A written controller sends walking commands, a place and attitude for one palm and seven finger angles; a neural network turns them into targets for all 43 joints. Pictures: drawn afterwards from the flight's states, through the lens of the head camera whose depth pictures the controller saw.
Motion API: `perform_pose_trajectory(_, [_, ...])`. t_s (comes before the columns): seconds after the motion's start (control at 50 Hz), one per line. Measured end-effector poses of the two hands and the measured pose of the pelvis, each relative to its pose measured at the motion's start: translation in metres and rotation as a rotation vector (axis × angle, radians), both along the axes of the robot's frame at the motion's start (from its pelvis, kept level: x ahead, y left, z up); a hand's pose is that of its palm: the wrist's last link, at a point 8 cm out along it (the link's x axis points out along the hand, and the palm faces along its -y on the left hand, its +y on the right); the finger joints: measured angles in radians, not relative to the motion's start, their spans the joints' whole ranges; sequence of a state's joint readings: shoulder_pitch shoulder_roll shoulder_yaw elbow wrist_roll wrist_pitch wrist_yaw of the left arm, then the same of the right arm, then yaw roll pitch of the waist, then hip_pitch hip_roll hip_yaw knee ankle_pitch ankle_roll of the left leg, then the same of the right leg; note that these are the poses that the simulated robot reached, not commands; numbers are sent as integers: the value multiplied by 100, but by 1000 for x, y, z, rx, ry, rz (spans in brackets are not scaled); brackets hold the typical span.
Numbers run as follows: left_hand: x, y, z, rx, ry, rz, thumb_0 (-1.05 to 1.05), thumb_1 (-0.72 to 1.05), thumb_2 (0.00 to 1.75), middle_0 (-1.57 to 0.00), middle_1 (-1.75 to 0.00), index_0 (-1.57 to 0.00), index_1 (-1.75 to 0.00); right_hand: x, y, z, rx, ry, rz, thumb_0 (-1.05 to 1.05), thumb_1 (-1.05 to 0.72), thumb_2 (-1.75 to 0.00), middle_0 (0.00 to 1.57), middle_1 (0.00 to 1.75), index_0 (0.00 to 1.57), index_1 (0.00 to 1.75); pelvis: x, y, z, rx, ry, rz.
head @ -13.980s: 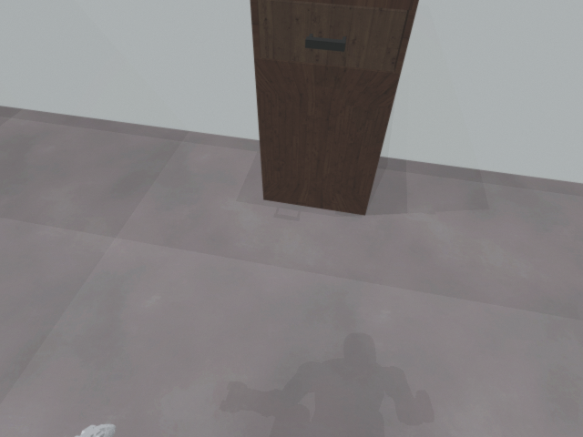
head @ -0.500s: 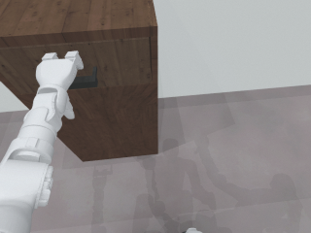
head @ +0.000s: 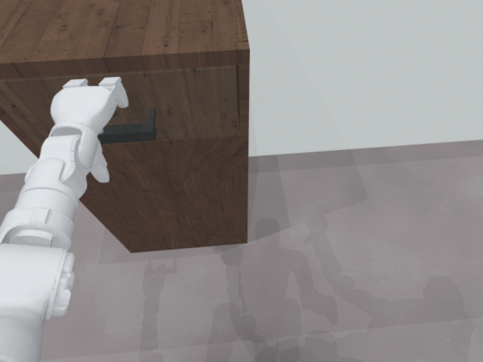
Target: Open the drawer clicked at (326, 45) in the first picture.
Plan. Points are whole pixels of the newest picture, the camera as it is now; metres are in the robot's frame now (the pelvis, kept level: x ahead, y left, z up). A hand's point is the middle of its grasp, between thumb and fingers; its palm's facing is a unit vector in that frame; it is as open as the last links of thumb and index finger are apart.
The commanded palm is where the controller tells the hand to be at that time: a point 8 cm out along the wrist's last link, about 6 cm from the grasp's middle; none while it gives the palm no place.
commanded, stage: re-aim the fingers above the handle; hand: left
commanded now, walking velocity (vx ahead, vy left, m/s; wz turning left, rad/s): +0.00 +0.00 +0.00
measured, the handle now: (124, 124) +0.55 +0.23 +0.04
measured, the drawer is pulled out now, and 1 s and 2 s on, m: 0.00 0.00 0.00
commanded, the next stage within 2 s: lower the fingers behind the handle in 2.00 s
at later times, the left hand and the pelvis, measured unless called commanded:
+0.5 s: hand (94, 133) +0.47 +0.25 +0.10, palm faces -0.02 +0.01 -1.00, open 13.8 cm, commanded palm +0.46 +0.24 +0.15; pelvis -0.01 +0.00 +0.00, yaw +0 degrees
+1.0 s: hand (96, 131) +0.48 +0.25 +0.09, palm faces -0.04 +0.01 -1.00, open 13.8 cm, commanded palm +0.46 +0.25 +0.15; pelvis -0.01 +0.00 +0.00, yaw -1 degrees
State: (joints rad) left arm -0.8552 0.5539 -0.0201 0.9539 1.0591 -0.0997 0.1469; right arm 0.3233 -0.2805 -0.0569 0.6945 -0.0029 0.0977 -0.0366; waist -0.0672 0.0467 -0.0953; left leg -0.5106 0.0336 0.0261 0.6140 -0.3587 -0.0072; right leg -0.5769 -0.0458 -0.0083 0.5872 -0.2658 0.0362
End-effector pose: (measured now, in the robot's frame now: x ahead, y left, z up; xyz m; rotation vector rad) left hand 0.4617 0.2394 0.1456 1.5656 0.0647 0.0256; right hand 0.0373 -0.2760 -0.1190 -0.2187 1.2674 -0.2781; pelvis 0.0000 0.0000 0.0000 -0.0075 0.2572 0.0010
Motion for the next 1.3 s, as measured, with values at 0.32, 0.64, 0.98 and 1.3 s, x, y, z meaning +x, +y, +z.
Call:
perform_pose_trajectory(0.32, [-3, 0, 8, 9, 8, 31, 0, -49, 30, -32, -120, -32, -120, -8, 8, -2, 27, -6, -20, 1, -91, -90, 21, 30, 20, 30, -3, 1, 2, 2, -17, -6])
perform_pose_trajectory(0.64, [-7, 0, 4, 23, -2, 21, 0, -49, 30, -32, -120, -32, -120, -10, 3, 0, 0, -15, -1, 1, -91, -90, 21, 30, 20, 30, -11, 1, 1, 3, -15, 4])
perform_pose_trajectory(0.98, [1, 4, 2, 12, 11, 40, 0, -49, 30, -32, -120, -32, -120, -30, 6, -2, 15, 27, -49, 1, -91, -90, 21, 30, 20, 30, -6, 2, 1, 3, -3, -22])
perform_pose_trajectory(1.3, [6, 1, 4, 11, -16, 27, 0, -49, 30, -32, -120, -32, -120, -5, 4, 0, 2, -10, -7, 1, -91, -90, 21, 30, 20, 30, -3, 3, -1, -1, 5, 0])
